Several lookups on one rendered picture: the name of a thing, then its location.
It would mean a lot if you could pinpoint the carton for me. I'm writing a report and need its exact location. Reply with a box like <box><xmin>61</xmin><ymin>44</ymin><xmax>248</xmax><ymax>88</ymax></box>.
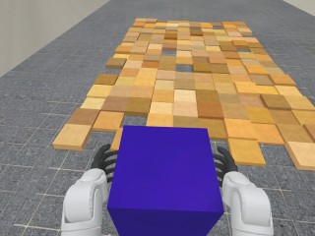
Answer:
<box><xmin>106</xmin><ymin>125</ymin><xmax>224</xmax><ymax>236</ymax></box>

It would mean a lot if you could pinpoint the left robot forearm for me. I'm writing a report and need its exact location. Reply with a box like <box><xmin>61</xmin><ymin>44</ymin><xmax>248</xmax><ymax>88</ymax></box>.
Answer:
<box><xmin>61</xmin><ymin>168</ymin><xmax>108</xmax><ymax>236</ymax></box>

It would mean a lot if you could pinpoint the right robot forearm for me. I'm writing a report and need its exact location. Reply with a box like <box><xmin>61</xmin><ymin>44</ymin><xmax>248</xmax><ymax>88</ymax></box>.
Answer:
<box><xmin>221</xmin><ymin>171</ymin><xmax>274</xmax><ymax>236</ymax></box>

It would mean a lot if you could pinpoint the robot left hand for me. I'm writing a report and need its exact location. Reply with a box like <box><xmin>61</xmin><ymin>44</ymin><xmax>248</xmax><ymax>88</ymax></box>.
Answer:
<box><xmin>91</xmin><ymin>144</ymin><xmax>118</xmax><ymax>183</ymax></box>

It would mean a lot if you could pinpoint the robot right hand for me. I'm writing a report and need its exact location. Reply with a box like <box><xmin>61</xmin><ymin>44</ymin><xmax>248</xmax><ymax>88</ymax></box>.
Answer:
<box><xmin>213</xmin><ymin>147</ymin><xmax>238</xmax><ymax>188</ymax></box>

